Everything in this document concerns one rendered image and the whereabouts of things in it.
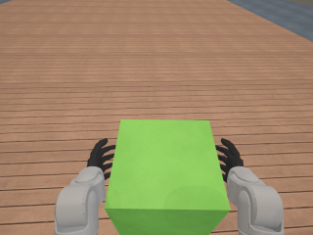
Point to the robot left hand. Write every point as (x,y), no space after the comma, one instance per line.
(97,159)

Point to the left robot forearm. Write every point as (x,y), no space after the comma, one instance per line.
(77,205)

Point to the carton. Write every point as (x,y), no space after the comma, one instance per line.
(166,179)

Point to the right robot forearm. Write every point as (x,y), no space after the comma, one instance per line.
(260,207)

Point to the robot right hand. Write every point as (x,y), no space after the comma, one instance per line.
(232,158)

